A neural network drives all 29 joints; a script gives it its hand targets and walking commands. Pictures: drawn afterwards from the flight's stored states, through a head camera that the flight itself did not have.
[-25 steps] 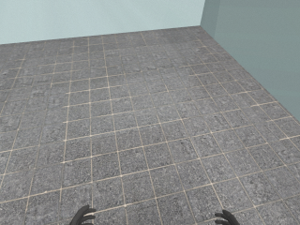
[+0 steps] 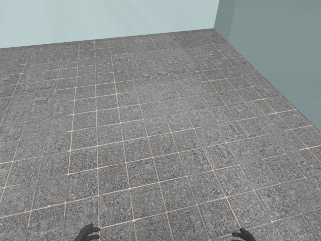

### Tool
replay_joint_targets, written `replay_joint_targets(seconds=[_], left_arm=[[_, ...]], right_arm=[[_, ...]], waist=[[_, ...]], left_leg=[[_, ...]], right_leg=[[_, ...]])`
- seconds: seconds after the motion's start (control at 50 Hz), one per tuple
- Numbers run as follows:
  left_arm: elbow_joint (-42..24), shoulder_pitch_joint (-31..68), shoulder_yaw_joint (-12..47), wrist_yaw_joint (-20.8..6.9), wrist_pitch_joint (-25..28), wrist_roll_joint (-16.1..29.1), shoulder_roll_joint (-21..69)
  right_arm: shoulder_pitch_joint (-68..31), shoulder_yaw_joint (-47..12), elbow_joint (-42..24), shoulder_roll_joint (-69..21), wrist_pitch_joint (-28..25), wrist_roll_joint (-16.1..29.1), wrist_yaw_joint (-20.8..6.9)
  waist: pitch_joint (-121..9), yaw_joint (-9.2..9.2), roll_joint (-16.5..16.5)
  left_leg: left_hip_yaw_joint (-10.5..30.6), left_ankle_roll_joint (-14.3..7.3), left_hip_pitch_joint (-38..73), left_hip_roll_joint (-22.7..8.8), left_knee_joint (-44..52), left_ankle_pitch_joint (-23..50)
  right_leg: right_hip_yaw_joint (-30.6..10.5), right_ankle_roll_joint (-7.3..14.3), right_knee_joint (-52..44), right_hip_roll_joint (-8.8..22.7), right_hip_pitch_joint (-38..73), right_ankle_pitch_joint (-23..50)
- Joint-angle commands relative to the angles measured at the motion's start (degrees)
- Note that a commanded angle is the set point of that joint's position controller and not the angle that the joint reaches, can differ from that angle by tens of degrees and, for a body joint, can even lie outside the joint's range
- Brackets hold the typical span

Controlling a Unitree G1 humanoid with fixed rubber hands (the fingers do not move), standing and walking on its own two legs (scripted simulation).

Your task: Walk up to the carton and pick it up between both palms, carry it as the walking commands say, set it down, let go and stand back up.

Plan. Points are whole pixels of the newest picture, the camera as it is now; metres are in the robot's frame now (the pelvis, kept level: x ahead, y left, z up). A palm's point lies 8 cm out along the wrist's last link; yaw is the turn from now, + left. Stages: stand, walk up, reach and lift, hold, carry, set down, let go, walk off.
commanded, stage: stand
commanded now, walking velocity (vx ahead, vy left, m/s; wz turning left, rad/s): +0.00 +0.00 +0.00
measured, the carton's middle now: out of the picture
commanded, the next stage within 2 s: walk up in 1.54 s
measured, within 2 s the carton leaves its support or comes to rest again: neither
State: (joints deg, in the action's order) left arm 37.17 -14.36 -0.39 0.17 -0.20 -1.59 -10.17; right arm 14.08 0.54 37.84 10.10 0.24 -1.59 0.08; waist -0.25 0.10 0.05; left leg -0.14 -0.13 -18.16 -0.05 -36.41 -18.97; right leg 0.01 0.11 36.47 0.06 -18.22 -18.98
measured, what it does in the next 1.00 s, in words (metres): stands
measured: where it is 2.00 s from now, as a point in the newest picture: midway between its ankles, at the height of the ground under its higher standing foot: outside the picture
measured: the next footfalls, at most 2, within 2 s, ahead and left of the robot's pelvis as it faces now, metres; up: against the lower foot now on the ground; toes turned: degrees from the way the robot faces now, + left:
none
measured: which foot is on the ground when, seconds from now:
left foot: down 0.00-1.00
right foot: down 0.00-1.00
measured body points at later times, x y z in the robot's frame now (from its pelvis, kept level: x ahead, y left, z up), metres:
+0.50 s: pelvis +0.00 +0.00 +0.00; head +0.01 +0.00 +0.45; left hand +0.12 +0.23 -0.11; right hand +0.12 -0.23 -0.11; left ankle +0.00 +0.12 -0.73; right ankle +0.00 -0.12 -0.73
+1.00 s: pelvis +0.00 +0.00 +0.01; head +0.01 +0.00 +0.46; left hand +0.09 +0.23 -0.12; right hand +0.09 -0.23 -0.12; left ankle +0.00 +0.12 -0.73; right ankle +0.00 -0.12 -0.73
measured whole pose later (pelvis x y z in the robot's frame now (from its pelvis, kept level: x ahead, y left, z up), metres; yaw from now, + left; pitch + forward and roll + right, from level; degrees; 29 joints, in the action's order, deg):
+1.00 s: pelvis +0.00 +0.00 +0.01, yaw +0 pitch +0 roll +0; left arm 44.4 -16.0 -1.7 1.1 0.1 -1.3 -9.9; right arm 15.6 1.9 45.4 9.9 -0.1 -1.2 1.0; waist 0.6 0.1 0.0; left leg -0.1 -0.2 -15.1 0.0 -32.0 -16.8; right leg 0.0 0.1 32.1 0.1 -15.2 -16.8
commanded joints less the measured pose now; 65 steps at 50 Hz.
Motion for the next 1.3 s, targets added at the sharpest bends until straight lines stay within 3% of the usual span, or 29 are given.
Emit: replay_joint_targets(seconds=[0.0, 0.76, 1.28], left_arm=[[-3.90, 0.40, -1.39, 0.16, 0.83, 0.02, -4.72], [1.41, -1.95, -2.41, 0.88, 0.93, 0.22, -4.59], [12.45, -4.35, -2.56, 1.66, 1.02, 0.62, -4.69]], right_arm=[[-0.46, 1.38, -3.84, 4.74, -0.83, 0.02, 0.16], [1.67, 2.38, 1.76, 4.62, -0.93, 0.27, 0.82], [4.29, 2.65, 12.41, 4.66, -1.01, 0.69, 1.63]], waist=[[-1.86, 0.00, -0.07], [-0.29, 0.00, -0.07], [2.19, -0.04, -0.08]], left_leg=[[3.28, -1.69, 0.66, -2.44, 6.32, 8.23], [3.95, -2.29, 2.25, -2.89, 9.00, 9.16], [4.52, -2.43, 4.88, -3.60, 13.14, 10.13]], right_leg=[[-3.28, 1.67, -6.36, 2.43, 0.51, 8.01], [-3.91, 2.21, -9.00, 2.89, 2.16, 8.85], [-4.43, 2.30, -13.17, 3.61, 4.76, 9.87]])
